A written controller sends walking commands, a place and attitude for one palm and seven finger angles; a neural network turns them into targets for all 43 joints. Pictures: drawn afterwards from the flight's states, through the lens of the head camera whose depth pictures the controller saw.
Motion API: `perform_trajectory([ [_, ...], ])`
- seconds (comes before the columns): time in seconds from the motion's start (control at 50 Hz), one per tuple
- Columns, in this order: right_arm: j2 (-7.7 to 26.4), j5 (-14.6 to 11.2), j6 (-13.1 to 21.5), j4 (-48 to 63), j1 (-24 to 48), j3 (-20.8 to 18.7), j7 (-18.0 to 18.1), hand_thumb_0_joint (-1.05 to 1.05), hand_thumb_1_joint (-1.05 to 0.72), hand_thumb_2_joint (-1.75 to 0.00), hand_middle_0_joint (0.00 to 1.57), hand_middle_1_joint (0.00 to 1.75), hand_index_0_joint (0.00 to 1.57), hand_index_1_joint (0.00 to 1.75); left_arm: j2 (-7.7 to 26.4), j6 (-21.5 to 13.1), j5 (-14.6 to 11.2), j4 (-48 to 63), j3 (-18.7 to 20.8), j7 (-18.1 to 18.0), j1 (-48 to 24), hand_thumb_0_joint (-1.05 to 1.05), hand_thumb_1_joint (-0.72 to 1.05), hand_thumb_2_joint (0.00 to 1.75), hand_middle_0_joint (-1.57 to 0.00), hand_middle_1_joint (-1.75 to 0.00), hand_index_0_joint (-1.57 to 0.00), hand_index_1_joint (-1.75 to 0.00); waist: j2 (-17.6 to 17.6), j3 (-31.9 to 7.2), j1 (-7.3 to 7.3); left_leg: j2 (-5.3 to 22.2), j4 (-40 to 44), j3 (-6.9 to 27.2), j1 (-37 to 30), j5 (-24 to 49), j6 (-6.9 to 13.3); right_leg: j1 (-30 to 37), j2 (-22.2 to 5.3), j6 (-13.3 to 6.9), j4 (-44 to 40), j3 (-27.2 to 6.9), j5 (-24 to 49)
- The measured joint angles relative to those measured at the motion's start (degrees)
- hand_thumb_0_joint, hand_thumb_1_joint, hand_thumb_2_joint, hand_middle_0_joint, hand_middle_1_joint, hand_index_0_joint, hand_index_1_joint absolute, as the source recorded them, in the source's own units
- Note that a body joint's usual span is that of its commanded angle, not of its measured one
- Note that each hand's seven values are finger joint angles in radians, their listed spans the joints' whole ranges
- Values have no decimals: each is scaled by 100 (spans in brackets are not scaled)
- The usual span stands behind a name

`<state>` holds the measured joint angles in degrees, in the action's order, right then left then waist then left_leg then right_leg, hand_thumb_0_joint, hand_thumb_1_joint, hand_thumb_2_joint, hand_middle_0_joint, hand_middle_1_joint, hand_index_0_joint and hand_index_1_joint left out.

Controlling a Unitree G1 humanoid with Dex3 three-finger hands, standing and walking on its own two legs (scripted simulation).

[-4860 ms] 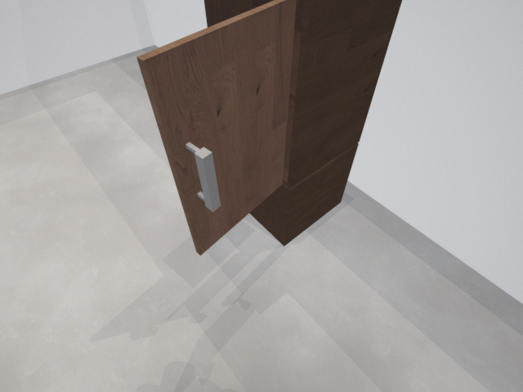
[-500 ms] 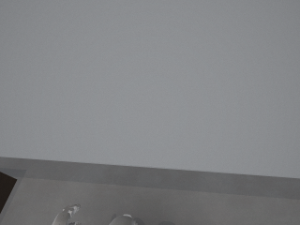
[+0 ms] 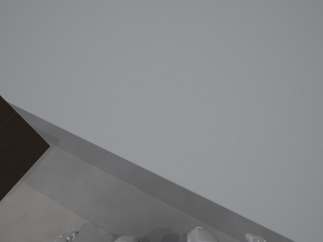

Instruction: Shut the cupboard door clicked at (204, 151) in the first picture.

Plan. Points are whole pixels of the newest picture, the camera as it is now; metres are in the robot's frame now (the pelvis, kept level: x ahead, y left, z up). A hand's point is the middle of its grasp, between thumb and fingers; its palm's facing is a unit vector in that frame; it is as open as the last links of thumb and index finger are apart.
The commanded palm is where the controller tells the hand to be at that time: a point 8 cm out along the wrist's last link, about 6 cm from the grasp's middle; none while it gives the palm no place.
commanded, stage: turn to face it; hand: left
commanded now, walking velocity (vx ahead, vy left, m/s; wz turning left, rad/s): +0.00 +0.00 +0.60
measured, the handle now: out of the picture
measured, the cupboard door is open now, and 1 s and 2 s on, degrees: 98 98 98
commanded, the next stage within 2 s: take the last steps up to it in 1.96 s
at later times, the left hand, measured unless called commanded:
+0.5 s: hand out of the picture +0.02 +0.17 -0.19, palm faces +0.35 -0.91 -0.22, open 7.4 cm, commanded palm none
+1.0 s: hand out of the picture +0.01 +0.10 -0.15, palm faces +0.59 -0.77 -0.25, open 7.4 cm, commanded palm none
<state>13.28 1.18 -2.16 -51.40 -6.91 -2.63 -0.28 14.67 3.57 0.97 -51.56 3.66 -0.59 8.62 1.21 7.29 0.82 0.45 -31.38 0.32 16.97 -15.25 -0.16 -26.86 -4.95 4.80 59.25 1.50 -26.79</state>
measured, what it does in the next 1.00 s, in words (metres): steps to the right, turning left: right foot, then left foot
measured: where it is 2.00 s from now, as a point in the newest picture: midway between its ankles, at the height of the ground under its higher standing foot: outside the picture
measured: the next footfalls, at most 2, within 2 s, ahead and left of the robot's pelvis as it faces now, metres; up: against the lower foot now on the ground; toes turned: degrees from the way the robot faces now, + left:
right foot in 0.12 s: +0.07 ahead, -0.16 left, +0.00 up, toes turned +2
left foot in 0.44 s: +0.02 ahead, +0.07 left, +0.00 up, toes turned +24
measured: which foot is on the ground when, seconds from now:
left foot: down 0.00-0.12, up 0.14-0.42, down 0.44-0.76, up 0.78-1.00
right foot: up 0.00-0.10, down 0.12-0.44, up 0.46-0.74, down 0.76-1.00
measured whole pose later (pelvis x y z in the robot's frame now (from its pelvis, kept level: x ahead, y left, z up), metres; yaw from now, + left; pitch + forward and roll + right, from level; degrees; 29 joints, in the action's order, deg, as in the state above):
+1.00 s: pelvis +0.07 -0.09 +0.01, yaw +38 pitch +0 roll +2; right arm 14.3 0.5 -5.0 -53.2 -6.6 -4.5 -1.6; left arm 10.7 0.4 1.6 -50.4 1.5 -1.4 11.9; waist 0.9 6.9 -0.9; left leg 1.0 -55.3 -3.1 25.7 -25.8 -4.2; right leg -11.0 -6.3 -0.3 29.6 10.7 -18.6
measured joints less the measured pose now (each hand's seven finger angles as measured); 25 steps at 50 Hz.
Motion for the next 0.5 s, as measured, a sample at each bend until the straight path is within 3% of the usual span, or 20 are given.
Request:
perform_trajectory([
  [0.1, 34, 5, -136, -74, -162, -85, -35, 0, -90, -89, 20, 30, 21, 30, -32, -134, 4, 234, -16, 42, -105, 1, 91, 90, -20, -30, -20, -30, -225, -134, -90, 46, -185, 445, 147, -73, -229, 621, 183, -60, -1856, 33, 529],
  [0.12, 29, -16, -164, -57, -218, -109, -44, 1, -90, -89, 20, 30, 21, 30, 2, -202, 24, 306, -26, 41, -52, 1, 91, 90, -20, -30, -20, -30, -164, -218, -90, -19, -388, 466, 281, -204, -224, 809, 131, -153, -2379, 20, 666],
  [0.18, 166, -36, -248, -95, -152, -232, -50, 1, -90, -89, 20, 30, 21, 30, -162, -280, 75, 305, -85, -27, -48, 0, 91, 90, -20, -30, -20, -30, -323, -121, -139, -98, -2075, 422, 848, -1303, -210, 814, 80, -421, -2174, 255, 696],
  [0.24, 205, -34, -288, -127, -91, -266, -83, 1, -90, -89, 20, 30, 20, 30, -290, -258, 74, 277, -143, -71, 75, 0, 90, 90, -20, -30, -20, -30, -285, -80, -201, -48, -3287, 78, 1174, -1230, -290, 1058, -31, -470, -2425, 480, 773],
  [0.28, 161, -49, -285, -116, -75, -247, -110, 1, -91, -89, 19, 30, 20, 30, -332, -249, 85, 232, -164, -81, 148, 0, 90, 90, -20, -30, -20, -30, -161, -78, -223, 14, -3129, -151, 1096, -1187, -346, 1207, -117, -478, -2641, 615, 843],
  [0.38, 47, -77, -226, -65, -14, -153, -150, 1, -91, -89, 19, 30, 20, 30, -356, -291, 96, 143, -182, -49, 258, 1, 90, 90, -20, -30, -21, -30, 92, -45, -135, 52, -1509, -521, 503, -1112, -345, 1345, -304, -441, -2728, 994, 790],
  [0.44, 41, -66, -131, 26, 2, -88, -166, 1, -91, -90, 19, 30, 20, 30, -299, -273, 47, 98, -137, -15, 366, 1, 90, 90, -20, -30, -21, -30, 133, -81, -98, 52, -265, -619, 3, -198, -205, 1223, -401, -358, -2270, 1243, 499],
  [0.46, 28, -45, -78, 54, 13, -95, -162, 1, -91, -89, 19, 30, 20, 30, -250, -233, 22, 68, -115, -2, 371, 1, 90, 90, -20, -30, -21, -30, 168, -93, -107, 17, -247, -580, 39, -60, -42, 1056, -436, -258, -1841, 1183, 272],
  [0.5, -37, -15, -6, 75, 42, -69, -128, 1, -91, -89, 19, 30, 20, 30, -128, -79, 19, -16, -66, -24, 295, 1, 90, 90, -20, -30, -21, -30, 265, -48, -71, -46, -499, -494, 156, -280, 137, 630, -322, -138, -752, 722, -359],
])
